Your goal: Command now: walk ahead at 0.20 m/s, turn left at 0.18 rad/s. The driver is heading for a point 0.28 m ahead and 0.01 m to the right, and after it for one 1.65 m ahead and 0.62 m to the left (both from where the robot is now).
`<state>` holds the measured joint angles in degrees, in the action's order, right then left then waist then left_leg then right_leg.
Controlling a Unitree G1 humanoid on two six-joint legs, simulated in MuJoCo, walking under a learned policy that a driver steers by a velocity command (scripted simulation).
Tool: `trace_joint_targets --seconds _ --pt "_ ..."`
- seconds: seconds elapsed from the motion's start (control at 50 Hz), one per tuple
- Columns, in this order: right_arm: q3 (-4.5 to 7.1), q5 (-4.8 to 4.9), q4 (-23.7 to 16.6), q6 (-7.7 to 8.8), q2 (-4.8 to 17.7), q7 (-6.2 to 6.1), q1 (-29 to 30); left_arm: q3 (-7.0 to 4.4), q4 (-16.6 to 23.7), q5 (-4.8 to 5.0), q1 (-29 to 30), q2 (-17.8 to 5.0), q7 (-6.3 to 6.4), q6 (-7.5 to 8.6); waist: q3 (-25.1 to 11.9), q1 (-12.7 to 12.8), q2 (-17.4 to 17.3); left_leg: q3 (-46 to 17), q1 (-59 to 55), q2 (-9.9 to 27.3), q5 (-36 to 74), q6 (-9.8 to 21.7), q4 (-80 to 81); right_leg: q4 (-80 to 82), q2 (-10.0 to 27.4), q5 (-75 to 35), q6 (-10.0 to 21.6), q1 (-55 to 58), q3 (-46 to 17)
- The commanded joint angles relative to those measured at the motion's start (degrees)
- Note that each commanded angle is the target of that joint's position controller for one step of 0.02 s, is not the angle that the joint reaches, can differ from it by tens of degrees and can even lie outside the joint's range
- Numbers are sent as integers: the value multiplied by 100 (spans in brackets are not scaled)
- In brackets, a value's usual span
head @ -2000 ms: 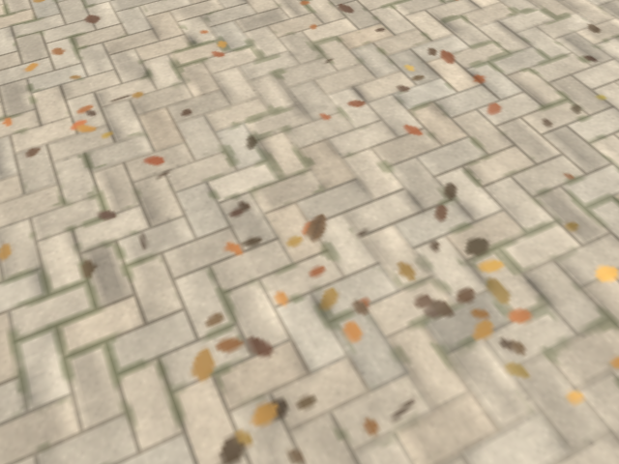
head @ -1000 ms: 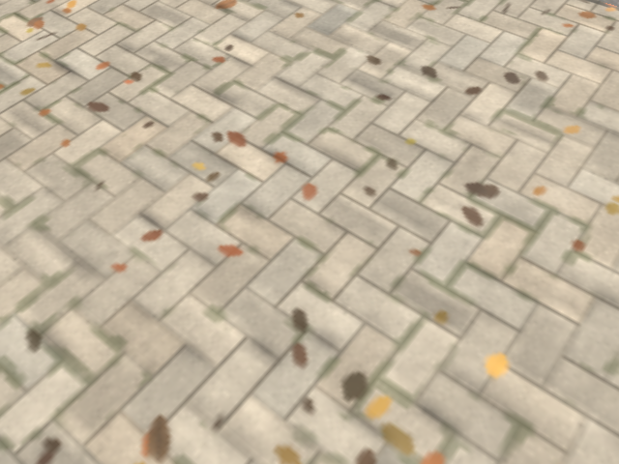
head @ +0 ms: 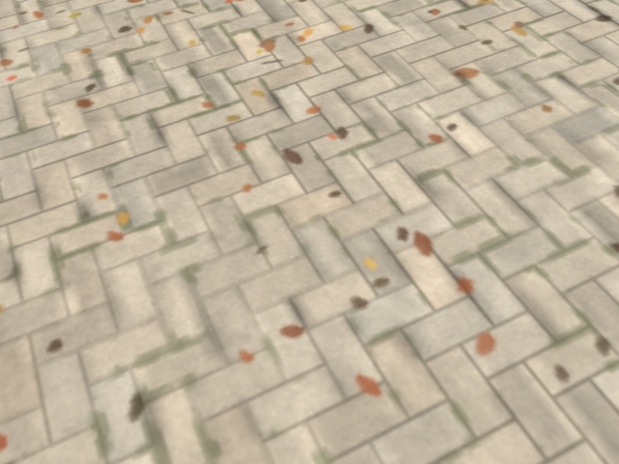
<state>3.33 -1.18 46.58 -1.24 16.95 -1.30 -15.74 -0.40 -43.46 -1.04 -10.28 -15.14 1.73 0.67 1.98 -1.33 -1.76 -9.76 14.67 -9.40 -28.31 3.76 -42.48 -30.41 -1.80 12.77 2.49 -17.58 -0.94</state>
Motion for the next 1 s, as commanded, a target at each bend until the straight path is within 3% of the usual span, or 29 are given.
trace_joint_targets --seconds 0.02,0.06,0.12,0.16,0.2,0.26,0.32,0.38,0.4,0.42,0.44,0.46,0.48,0.52,0.56,0.62,0.74,0.86,1.0 --pt "122 -121 -164 69 617 77 -302 -212 82 -6 -604 -757 -103 36 -87 150 622 51 1526 418 -196 -86 -1422 1827 1846 1233 1095 1179 -2623" --pt "90 -123 -191 97 537 232 -89 -217 -1 -21 -460 -752 -95 74 207 111 1135 326 1584 577 472 -214 -1230 2209 1355 1473 777 1046 -2021" --pt "31 -121 -111 167 430 327 61 -257 -194 40 -752 -756 -137 216 -49 173 889 687 1595 756 994 -344 -1145 2250 1226 709 828 1356 -1629" --pt "-14 -105 -150 203 342 342 375 -289 -315 46 -926 -772 -152 277 -18 266 864 843 1708 908 1111 -423 -822 2326 1245 627 900 1447 -1522" --pt "-61 -78 -178 224 256 339 637 -309 -422 17 -1055 -765 -150 299 99 349 873 938 1739 994 1179 -469 -435 2365 1290 356 940 1448 -1346" --pt "-150 -38 -172 253 76 294 790 -314 -587 -44 -1236 -731 -131 317 106 411 849 1059 1308 983 1143 -407 130 2068 1354 -1088 949 1296 -797" --pt "-151 3 -236 249 151 254 848 -351 -648 -38 -1235 -805 -108 273 -59 370 943 1251 866 904 1142 -257 373 1529 1490 -2571 902 1212 -450" --pt "-130 23 -272 239 188 259 712 -399 -636 15 -1052 -898 -55 168 -113 224 932 1326 433 839 1323 -56 942 954 1580 -2818 693 1175 -332" --pt "-110 4 -218 254 199 259 498 -409 -629 48 -962 -908 -33 131 -170 81 805 1325 28 761 1611 32 1409 537 1481 -2589 540 1032 -208" --pt "-36 -45 -119 286 371 238 184 -397 -637 41 -1038 -854 -24 113 -368 -41 449 1060 -515 764 1868 125 1835 -202 1236 -2142 329 826 -12" --pt "100 -117 -105 324 893 195 -266 -343 -470 6 -1136 -660 -21 114 -729 -141 -603 -435 -1242 1920 2642 390 2279 -1669 812 -655 23 110 476" --pt "255 48 -161 259 1464 185 -402 -243 -229 3 -1155 -326 11 57 -727 -69 -1410 -2305 -1617 3140 3755 1214 2561 -2831 -186 2407 -167 -1309 657" --pt "234 207 -52 214 1191 200 -606 -320 -309 -101 -1122 -659 42 -57 -675 -112 -734 -2147 -1444 3074 3789 1502 2485 -3426 112 2469 -157 -1410 72" --pt "115 109 -188 172 682 174 63 -319 -313 -24 -784 -578 2 -92 -45 133 -256 -1213 -736 2358 3927 1222 2576 -3394 372 1522 -201 -1493 -114" --pt "94 92 -278 170 552 124 312 -339 -317 -74 -754 -645 -26 -130 -219 254 -363 -771 -711 1920 4501 964 2564 -3195 426 961 -303 -1301 -92" --pt "160 119 -245 194 701 127 100 -351 -263 -48 -690 -618 -52 -228 -588 260 -182 -713 -903 1833 4981 892 2456 -3201 339 701 -440 -1293 -118" --pt "232 100 -230 81 808 47 -229 -384 -2 -42 -13 -669 -21 -362 -446 31 -278 -1271 -1043 1731 3725 625 2571 -2772 338 483 -572 -1803 -290" --pt "281 64 -236 35 883 8 -419 -381 173 -15 367 -721 25 -351 -374 -61 -315 -1864 -1147 1683 3246 626 2489 -2371 210 609 -543 -1893 -460" --pt "330 16 -256 -18 980 34 -404 -307 357 62 589 -768 51 -244 -396 -92 -386 -2356 -1041 1560 3643 829 2232 -1675 -62 943 -378 -1289 -543"
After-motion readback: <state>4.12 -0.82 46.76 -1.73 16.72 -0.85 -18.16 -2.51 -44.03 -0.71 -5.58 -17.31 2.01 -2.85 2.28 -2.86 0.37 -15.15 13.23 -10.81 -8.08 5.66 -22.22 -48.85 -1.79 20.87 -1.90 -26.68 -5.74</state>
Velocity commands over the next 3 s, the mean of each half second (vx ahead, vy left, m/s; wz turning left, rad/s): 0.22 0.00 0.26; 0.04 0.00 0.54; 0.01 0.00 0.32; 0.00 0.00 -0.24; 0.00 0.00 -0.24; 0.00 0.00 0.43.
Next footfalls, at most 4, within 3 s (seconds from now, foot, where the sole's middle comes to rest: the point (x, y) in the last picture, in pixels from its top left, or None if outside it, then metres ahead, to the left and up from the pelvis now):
0.44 left None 0.18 0.11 -0.77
1.16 right None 0.26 -0.04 -0.77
1.54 left None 0.12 0.11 -0.77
1.96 right None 0.25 -0.07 -0.77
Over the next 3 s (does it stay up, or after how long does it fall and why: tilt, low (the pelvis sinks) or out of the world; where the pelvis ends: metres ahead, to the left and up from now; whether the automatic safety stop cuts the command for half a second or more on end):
stays up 0.21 -0.05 0.01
